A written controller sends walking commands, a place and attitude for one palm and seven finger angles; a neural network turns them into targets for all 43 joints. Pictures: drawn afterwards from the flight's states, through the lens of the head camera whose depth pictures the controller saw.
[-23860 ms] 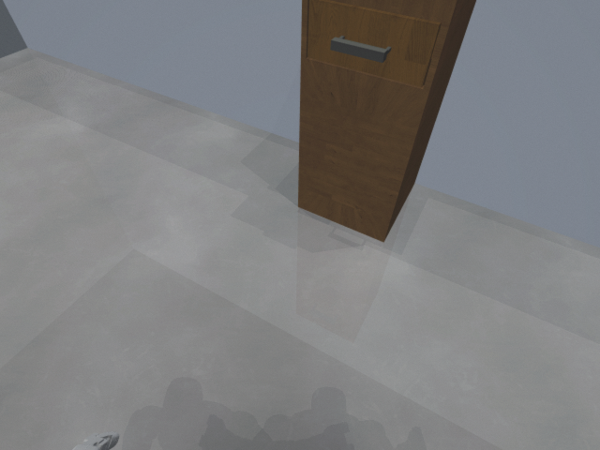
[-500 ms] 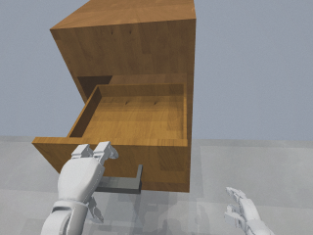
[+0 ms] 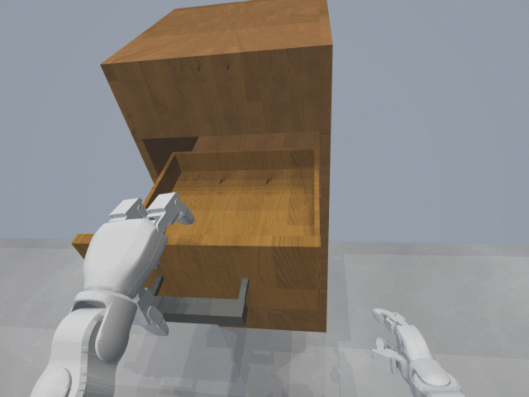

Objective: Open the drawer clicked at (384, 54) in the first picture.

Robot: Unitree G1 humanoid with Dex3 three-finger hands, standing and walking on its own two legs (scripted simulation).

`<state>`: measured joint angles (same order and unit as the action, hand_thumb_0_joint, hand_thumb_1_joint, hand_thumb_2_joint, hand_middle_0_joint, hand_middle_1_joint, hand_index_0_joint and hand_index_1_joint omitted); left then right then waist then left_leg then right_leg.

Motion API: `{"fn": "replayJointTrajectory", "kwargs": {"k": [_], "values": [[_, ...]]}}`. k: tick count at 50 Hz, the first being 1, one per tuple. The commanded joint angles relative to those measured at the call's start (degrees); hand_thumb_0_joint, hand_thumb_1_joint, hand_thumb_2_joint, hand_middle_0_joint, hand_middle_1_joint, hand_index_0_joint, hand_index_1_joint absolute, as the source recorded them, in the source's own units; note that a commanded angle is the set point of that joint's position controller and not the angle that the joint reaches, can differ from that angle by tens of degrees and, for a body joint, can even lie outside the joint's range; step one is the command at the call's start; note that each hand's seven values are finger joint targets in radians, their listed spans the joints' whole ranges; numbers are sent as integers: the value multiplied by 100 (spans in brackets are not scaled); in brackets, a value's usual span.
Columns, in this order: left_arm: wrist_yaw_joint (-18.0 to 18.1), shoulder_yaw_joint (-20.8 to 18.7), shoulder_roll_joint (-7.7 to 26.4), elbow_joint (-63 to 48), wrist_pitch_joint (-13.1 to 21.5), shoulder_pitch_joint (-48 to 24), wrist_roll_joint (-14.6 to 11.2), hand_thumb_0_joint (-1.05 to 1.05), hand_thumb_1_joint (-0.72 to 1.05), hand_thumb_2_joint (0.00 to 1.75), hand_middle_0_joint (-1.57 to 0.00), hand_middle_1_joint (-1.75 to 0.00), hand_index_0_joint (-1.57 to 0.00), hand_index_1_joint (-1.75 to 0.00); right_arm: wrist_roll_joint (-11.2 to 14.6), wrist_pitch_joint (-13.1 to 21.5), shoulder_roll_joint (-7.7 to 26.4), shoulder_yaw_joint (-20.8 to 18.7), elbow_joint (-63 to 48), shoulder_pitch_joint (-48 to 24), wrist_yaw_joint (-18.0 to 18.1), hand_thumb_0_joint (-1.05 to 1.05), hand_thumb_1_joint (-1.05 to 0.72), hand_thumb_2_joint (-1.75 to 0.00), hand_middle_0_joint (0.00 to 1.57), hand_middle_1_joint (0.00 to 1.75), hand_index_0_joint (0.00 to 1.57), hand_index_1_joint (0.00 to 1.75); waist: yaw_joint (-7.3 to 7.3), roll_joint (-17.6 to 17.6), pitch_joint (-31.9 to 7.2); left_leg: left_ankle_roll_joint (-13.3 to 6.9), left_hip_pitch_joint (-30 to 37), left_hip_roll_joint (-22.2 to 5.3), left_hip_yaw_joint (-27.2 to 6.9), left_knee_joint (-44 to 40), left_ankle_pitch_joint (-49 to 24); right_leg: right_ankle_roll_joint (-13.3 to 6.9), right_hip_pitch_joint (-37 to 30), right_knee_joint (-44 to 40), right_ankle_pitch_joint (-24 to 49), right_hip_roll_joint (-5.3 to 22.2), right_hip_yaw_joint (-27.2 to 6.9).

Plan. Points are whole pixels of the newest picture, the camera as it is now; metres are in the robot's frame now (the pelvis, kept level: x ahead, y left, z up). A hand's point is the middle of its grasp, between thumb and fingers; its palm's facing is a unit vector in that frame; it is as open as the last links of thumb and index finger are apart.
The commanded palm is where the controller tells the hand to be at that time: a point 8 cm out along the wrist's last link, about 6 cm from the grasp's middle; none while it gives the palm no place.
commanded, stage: lift the hand off the handle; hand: left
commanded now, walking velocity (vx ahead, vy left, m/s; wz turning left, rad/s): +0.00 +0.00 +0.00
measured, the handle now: (196, 296) +0.25 +0.16 +0.04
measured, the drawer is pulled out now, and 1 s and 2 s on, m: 0.30 0.30 0.30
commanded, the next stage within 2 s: draw the hand back to the body in 0.28 s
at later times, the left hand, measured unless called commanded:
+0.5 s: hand (158, 254) +0.23 +0.16 +0.18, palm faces +0.24 -0.22 -0.95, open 13.9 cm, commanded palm +0.17 +0.18 +0.24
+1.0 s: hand (108, 264) +0.21 +0.23 +0.18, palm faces +0.18 -0.11 -0.98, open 13.9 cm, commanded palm +0.15 +0.23 +0.24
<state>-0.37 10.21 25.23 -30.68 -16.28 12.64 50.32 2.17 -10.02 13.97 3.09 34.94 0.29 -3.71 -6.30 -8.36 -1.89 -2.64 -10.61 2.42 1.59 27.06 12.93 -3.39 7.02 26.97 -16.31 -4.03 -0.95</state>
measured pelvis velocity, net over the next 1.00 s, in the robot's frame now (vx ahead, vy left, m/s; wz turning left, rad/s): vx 0.00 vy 0.00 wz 0.02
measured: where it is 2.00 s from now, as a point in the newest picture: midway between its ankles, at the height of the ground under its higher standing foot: outside the picture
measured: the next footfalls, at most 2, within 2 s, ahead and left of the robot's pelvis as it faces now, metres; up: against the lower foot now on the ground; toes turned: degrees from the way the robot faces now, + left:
none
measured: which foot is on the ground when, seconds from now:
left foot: down 0.00-1.00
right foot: down 0.00-1.00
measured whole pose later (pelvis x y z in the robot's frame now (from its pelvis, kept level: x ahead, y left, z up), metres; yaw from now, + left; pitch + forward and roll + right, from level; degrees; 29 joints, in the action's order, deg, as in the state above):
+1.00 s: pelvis +0.00 +0.00 +0.00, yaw +1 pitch -3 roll +0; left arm -4.3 -1.7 32.6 -34.2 -13.4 17.0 44.0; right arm 2.9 -8.3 15.2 3.7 33.9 0.5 -2.2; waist -6.3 -8.1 -1.3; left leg -2.8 -12.0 2.9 0.4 27.6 12.9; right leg -3.1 7.7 26.7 -16.4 -3.7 0.3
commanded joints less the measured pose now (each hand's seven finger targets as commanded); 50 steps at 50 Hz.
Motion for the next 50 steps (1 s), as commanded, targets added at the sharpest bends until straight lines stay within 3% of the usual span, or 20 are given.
{"fn": "replayJointTrajectory", "kwargs": {"k": [1, 7, 8, 12, 14, 17, 18, 19, 23, 24, 27, 30, 33, 39, 42, 45, 47, 48, 49, 50], "values": [[79, -611, 720, -1381, 54, -1037, 24, 0, -50, 30, -30, -120, -30, -120, 28, 261, 355, -136, -1125, -1444, -45, 0, -90, -90, 20, 30, 20, 30, -43, 645, -680, 71, 528, -194, -260, -306, -1317, 176, 112, -556, 1047, 261, -336], [120, -1036, 1020, -1602, 84, -1546, -239, 0, -50, 30, -30, -120, -30, -120, 100, 306, 380, -127, -1151, -1523, -80, 0, -90, -90, 20, 30, 20, 30, -25, 475, -678, 92, 473, -231, -267, -335, -1058, 145, 84, -526, 820, 232, -372], [91, -787, 807, -1549, 82, -1686, -112, 0, -50, 30, -30, -120, -30, -120, 52, 348, 288, -87, -1145, -1533, -110, 0, -90, -90, 20, 30, 20, 30, -112, 616, -845, 84, 505, -182, -239, -286, -1147, 159, 66, -520, 768, 269, -338], [54, -1128, 952, -1119, 43, -1391, -419, 0, -50, 30, -30, -120, -30, -120, 133, 293, 371, -123, -1091, -1464, -117, 0, -90, -90, 20, 30, 20, 30, -9, 773, -424, 105, 356, -200, -218, -347, -847, 177, 219, -641, 587, 260, -402], [13, -778, 639, -1037, 53, -1508, -336, 0, -50, 30, -30, -120, -30, -120, 86, 289, 317, -123, -1044, -1421, -132, 0, -90, -90, 20, 30, 20, 30, 28, 813, -384, 95, 413, -158, -201, -340, -852, 194, 344, -718, 465, 283, -377], [63, -1059, 997, -1485, 110, -1609, -407, 0, -50, 30, -30, -120, -30, -120, 115, 323, 398, -128, -1193, -1492, -112, 0, -90, -90, 20, 30, 20, 30, -8, 559, -673, 92, 364, -187, -199, -310, -744, 180, 123, -590, 480, 287, -412], [51, -821, 812, -1482, 104, -1735, -215, 0, -50, 30, -30, -120, -30, -120, 61, 363, 323, -98, -1189, -1530, -127, 0, -90, -90, 20, 30, 20, 30, -89, 549, -892, 74, 438, -133, -174, -233, -909, 174, 79, -567, 541, 307, -409], [72, -834, 779, -1283, 116, -1617, -235, 0, -50, 30, -30, -120, -30, -120, 46, 332, 330, -136, -1072, -1418, -109, 0, -90, -90, 20, 30, 20, 30, 10, 664, -695, 87, 468, -135, -223, -251, -977, 153, 219, -620, 599, 274, -440], [155, -1220, 1140, -1423, 143, -1610, -167, 0, -50, 30, -30, -120, -30, -120, 36, 378, 338, -103, -1145, -1455, -90, 0, -90, -90, 20, 30, 20, 30, -158, 633, -1009, 80, 402, -126, -211, -187, -1037, 153, -23, -513, 728, 296, -461], [166, -1351, 1162, -1119, 139, -1250, -259, 0, -50, 30, -30, -120, -30, -120, 31, 338, 334, -122, -1049, -1389, -68, 0, -90, -90, 20, 30, 20, 30, -90, 783, -694, 90, 343, -116, -232, -216, -1032, 158, 98, -601, 747, 300, -493], [155, -1793, 1513, -1248, 105, -1048, -433, 0, -50, 30, -30, -120, -30, -120, 95, 319, 454, -134, -1087, -1418, -50, 0, -90, -90, 20, 30, 20, 30, -87, 672, -690, 105, 248, -135, -233, -181, -1021, 159, 0, -543, 990, 317, -563], [9, -1371, 1130, -1183, 60, -812, -411, 0, -50, 30, -30, -120, -30, -120, 80, 331, 434, -140, -1087, -1419, -60, 0, -90, -90, 20, 30, 20, 30, -24, 714, -482, 87, 310, -98, -248, -183, -1070, 202, 234, -611, 942, 324, -450], [-64, -1431, 1318, -1589, 92, -928, -409, 0, -50, 30, -30, -120, -30, -120, 96, 429, 454, -120, -1204, -1454, 8, 0, -90, -90, 20, 30, 20, 30, -40, 602, -810, 68, 367, -104, -235, -113, -1061, 224, 128, -551, 930, 351, -391], [-59, -1596, 1475, -1268, 256, -869, -266, 0, -50, 30, -30, -120, -30, -120, 36, 464, 463, -133, -1044, -1312, 155, 0, -90, -90, 20, 30, 20, 30, 27, 613, -516, 75, 402, -126, -321, -171, -983, 182, 390, -629, 652, 310, -372], [-34, -2044, 1861, -1469, 297, -862, -399, 0, -50, 30, -30, -120, -30, -120, 103, 486, 559, -119, -1117, -1369, 177, 0, -90, -90, 20, 30, 20, 30, -28, 371, -747, 94, 368, -164, -351, -190, -1007, 165, 157, -515, 864, 296, -343], [-122, -1952, 1623, -1132, 317, -336, -444, 0, -50, 30, -30, -120, -30, -120, 40, 467, 520, -132, -1068, -1226, 167, 0, -90, -90, 20, 30, 20, 30, -67, 718, -592, 83, 351, -119, -331, -178, -1200, 206, 205, -553, 1092, 322, -253], [-119, -2320, 1924, -1388, 301, -239, -657, 0, -50, 30, -30, -120, -30, -120, 121, 485, 595, -119, -1160, -1319, 191, 0, -90, -90, 20, 30, 20, 30, -40, 564, -713, 112, 300, -161, -310, -150, -1148, 214, 79, -481, 1232, 313, -277], [-160, -2117, 1786, -1477, 303, -361, -528, 0, -50, 30, -30, -120, -30, -120, 70, 480, 538, -76, -1182, -1299, 179, 0, -90, -90, 20, 30, 20, 30, -91, 556, -866, 101, 311, -114, -306, -122, -1247, 229, 55, -449, 1226, 344, -190], [-175, -2054, 1670, -1274, 325, -158, -546, 0, -50, 30, -30, -120, -30, -120, 57, 473, 534, -110, -1112, -1241, 180, 0, -90, -90, 20, 30, 20, 30, -6, 646, -567, 104, 294, -127, -316, -133, -1264, 227, 239, -499, 1208, 329, -199], [53, -2027, -463, -2235, 1310, -621, -4791, 0, -47, 32, -30, -118, -30, -118, 41, 972, 65, -163, -1645, -634, 301, 0, -90, -90, 20, 30, 20, 30, 489, 1337, -62, -59, 853, -303, -311, -72, -730, 149, 629, -778, 1132, 236, -6]]}}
